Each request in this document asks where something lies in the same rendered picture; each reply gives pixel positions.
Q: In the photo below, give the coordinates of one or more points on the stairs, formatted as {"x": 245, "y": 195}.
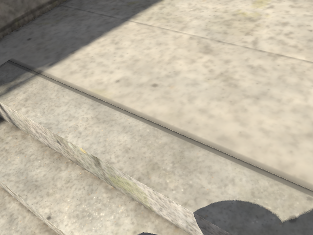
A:
{"x": 49, "y": 186}

